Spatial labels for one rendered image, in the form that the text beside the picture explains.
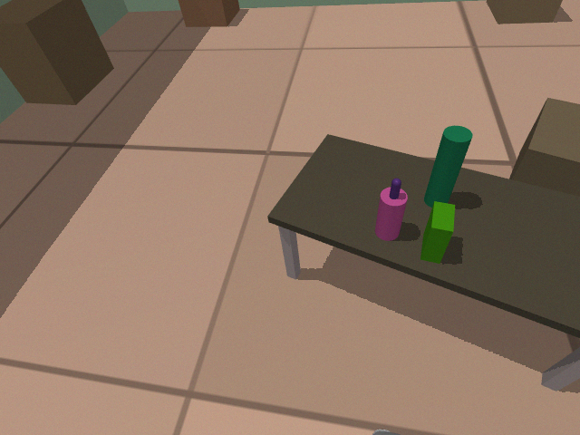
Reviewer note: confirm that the coffee table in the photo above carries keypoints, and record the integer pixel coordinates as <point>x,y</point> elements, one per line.
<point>515,246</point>

